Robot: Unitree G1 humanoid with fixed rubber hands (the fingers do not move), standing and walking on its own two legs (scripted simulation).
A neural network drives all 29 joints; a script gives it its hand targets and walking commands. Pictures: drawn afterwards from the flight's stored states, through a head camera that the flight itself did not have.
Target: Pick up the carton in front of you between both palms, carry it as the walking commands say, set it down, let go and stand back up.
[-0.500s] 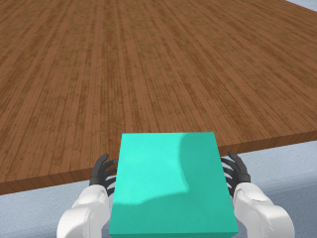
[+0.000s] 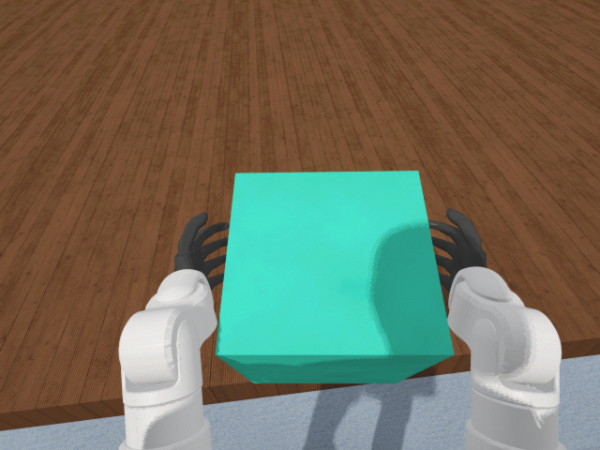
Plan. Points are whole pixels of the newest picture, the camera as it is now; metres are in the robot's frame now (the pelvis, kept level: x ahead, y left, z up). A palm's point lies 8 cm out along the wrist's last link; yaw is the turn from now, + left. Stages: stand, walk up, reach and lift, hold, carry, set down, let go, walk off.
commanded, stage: carry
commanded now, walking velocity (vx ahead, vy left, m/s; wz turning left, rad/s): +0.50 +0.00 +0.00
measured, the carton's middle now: (325, 291) +0.32 +0.01 +0.06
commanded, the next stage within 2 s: none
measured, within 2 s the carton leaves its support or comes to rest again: neither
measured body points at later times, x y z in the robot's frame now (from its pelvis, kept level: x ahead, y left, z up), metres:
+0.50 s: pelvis +0.32 +0.03 +0.02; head +0.37 +0.03 +0.47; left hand +0.69 +0.17 +0.12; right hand +0.66 -0.15 +0.13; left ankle +0.30 +0.11 -0.71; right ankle +0.20 -0.08 -0.56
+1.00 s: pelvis +0.68 -0.03 +0.16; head +0.74 +0.00 +0.60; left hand +1.01 +0.19 +0.27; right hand +1.06 -0.13 +0.28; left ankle +0.66 +0.08 -0.45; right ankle +0.68 -0.08 -0.57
